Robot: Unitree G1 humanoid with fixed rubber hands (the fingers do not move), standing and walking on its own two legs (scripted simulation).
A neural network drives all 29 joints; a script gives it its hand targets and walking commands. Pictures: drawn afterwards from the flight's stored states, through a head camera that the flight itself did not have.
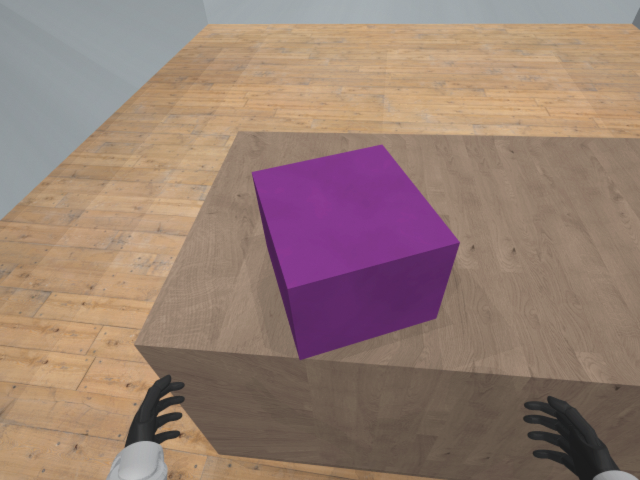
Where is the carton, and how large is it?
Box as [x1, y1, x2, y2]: [252, 145, 459, 359]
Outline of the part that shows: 382,145 377,145 252,172 268,251 300,359 436,317 459,242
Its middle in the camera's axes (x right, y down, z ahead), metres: +0.04 +0.02 +0.69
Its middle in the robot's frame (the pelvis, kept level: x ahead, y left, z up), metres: +0.50 -0.03 -0.02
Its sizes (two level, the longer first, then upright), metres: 0.274 0.253 0.197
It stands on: a pedestal, 0.65 m high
